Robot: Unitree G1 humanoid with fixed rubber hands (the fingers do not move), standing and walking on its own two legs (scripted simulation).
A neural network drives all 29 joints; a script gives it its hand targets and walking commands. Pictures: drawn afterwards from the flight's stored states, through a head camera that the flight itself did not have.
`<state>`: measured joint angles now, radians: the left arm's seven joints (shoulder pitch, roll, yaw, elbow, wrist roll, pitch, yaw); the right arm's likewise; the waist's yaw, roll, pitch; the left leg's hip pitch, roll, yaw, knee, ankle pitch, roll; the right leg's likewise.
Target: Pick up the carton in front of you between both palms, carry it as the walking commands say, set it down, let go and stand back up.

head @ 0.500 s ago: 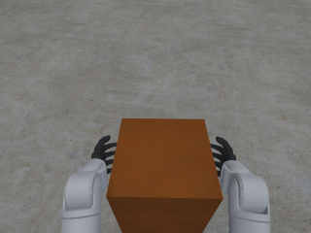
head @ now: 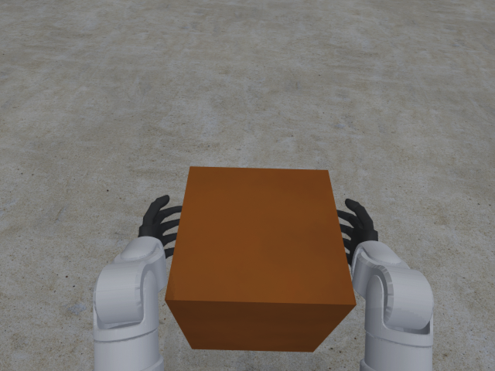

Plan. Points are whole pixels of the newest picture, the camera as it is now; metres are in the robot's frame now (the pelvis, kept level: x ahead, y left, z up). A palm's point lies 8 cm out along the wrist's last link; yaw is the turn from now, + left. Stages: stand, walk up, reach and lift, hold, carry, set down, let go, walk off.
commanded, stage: carry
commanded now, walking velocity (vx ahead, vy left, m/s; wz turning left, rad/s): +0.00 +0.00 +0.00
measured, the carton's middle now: (255, 265) +0.28 +0.00 +0.00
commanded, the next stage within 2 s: hold in 1.94 s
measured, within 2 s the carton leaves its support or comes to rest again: neither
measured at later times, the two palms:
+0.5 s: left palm (179, 200) +0.37 +0.13 +0.06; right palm (357, 202) +0.38 -0.17 +0.06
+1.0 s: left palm (179, 211) +0.36 +0.13 +0.03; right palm (352, 213) +0.37 -0.17 +0.03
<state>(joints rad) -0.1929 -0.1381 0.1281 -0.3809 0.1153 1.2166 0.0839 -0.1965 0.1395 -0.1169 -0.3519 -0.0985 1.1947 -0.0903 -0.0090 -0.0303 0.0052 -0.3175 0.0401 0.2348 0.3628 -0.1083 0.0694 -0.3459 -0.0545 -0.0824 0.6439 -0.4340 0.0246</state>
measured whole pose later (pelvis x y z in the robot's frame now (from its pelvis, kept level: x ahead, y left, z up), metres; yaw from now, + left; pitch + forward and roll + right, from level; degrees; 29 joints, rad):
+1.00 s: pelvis +0.07 -0.02 -0.01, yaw +1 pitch +2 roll +0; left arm -0.26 -0.15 0.23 0.25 0.26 0.68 0.00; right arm -0.27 0.15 -0.23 0.25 -0.26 0.68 -0.01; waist 0.00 0.00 -0.10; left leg -0.25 0.07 0.19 0.51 -0.29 0.00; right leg -0.25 -0.06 -0.16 0.51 -0.30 -0.01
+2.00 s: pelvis +0.04 -0.02 +0.00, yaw +2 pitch -2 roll +0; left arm -0.22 -0.14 0.18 0.16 0.24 0.74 0.00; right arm -0.22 0.14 -0.19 0.16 -0.24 0.74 -0.01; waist -0.01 0.00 -0.02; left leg -0.20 0.04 0.13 0.45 -0.23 0.02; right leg -0.19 -0.04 -0.09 0.46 -0.22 -0.01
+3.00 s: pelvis -0.01 -0.04 -0.07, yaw +3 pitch +21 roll +0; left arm -0.66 -0.12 0.46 0.57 0.33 0.20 -0.02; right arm -0.65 0.14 -0.45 0.56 -0.30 0.20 -0.01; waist -0.01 0.00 0.12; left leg -0.98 -0.02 -0.03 0.93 -0.30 0.00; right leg -0.97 0.04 0.00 0.94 -0.33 -0.02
